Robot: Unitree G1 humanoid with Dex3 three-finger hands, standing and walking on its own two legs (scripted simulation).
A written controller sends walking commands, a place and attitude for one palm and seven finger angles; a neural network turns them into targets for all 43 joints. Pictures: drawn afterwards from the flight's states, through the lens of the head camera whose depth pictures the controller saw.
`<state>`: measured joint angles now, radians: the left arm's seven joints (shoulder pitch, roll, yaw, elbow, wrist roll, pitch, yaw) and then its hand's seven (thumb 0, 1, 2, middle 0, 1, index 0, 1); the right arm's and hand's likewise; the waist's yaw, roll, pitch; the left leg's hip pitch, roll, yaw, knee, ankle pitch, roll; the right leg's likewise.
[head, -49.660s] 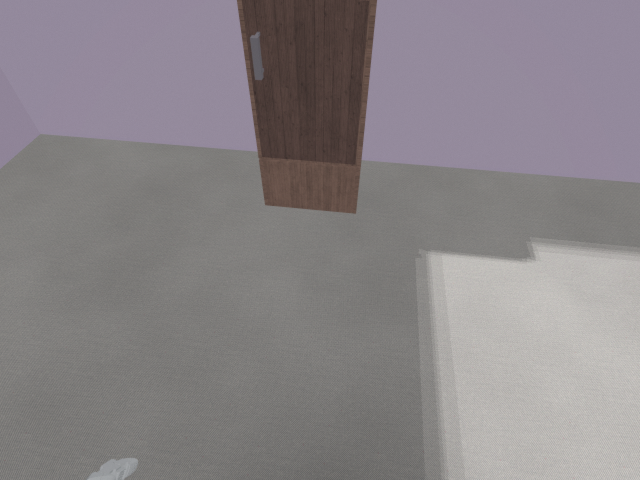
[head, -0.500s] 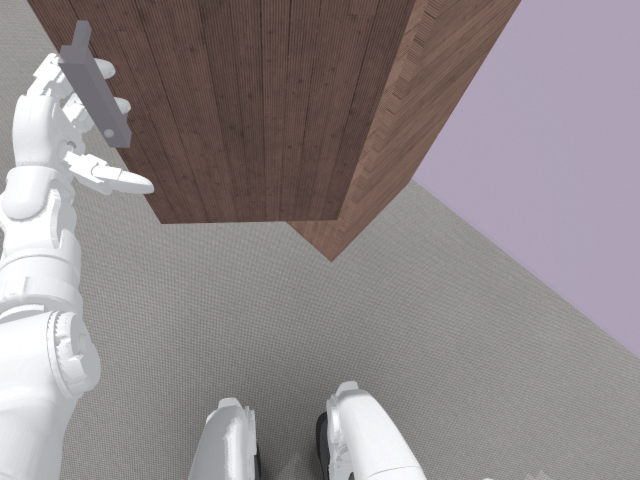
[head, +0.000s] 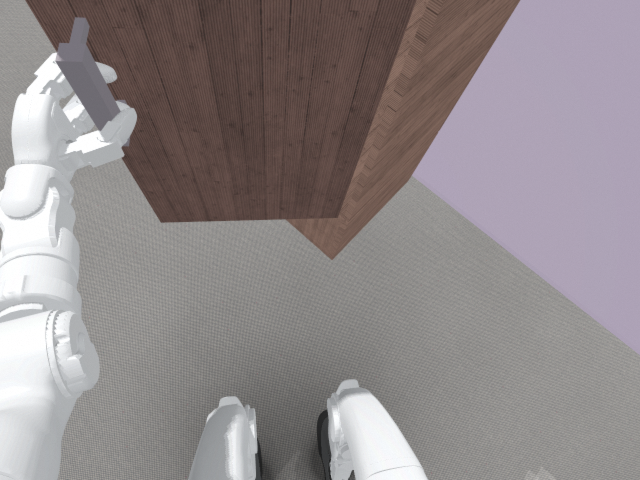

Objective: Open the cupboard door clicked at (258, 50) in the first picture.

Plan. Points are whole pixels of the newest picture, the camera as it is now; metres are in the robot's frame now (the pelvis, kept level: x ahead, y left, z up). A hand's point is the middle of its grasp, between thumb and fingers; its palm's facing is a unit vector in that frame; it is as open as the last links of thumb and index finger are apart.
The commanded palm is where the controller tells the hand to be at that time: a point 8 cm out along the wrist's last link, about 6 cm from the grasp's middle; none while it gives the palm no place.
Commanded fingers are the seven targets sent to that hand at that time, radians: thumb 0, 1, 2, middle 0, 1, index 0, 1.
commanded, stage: close the thumb around the handle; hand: left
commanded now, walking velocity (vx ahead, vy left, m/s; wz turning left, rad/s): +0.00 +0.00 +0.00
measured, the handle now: (101, 86) +0.57 +0.21 +0.06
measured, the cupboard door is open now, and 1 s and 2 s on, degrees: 47 76 88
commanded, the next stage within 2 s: pull the door open along its arc in 0.18 s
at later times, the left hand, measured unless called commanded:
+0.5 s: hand (118, 140) +0.50 +0.19 +0.05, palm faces -0.02 -1.00 -0.01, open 6.2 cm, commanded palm +0.46 +0.23 +0.05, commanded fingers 0.00 0.90 0.90 -0.40 -1.35 -0.40 -1.35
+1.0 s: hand (183, 263) +0.35 +0.11 +0.05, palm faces +0.35 -0.94 +0.03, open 6.6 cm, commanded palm +0.29 +0.19 +0.05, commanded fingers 0.00 0.90 0.90 -0.40 -1.35 -0.40 -1.35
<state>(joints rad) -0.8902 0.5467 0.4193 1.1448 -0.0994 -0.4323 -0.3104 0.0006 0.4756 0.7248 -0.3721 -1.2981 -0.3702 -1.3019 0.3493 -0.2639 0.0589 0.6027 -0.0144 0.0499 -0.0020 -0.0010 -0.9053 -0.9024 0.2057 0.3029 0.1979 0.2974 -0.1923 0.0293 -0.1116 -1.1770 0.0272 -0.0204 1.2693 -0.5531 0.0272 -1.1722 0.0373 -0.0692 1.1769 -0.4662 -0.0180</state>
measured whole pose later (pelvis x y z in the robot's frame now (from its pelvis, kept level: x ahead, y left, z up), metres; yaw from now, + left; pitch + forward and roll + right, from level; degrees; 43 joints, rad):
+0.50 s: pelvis +0.01 +0.00 +0.01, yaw +0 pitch +26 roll -3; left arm -0.79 0.47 0.40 1.05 -0.12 -0.45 -0.27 0.01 0.68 0.80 -0.30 -1.31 -0.31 -1.32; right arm 0.36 -0.26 0.05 0.60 -0.01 0.07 0.01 0.00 -0.91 -0.90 0.21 0.30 0.20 0.30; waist -0.18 0.03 -0.12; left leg -1.13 0.03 0.00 1.24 -0.55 0.03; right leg -1.14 0.04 -0.05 1.16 -0.47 -0.01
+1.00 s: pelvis +0.02 -0.02 +0.02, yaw +2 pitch +19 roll +0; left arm -0.08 -0.02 0.03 0.36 0.00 -0.48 0.34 0.01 0.62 0.76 -0.34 -1.28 -0.33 -1.27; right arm 0.17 -0.18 0.02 0.50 -0.06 0.06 0.05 0.00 -0.91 -0.90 0.20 0.30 0.20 0.30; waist -0.03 0.00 -0.16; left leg -0.94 0.00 0.01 1.16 -0.55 0.00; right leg -0.97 0.02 -0.04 1.14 -0.51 -0.04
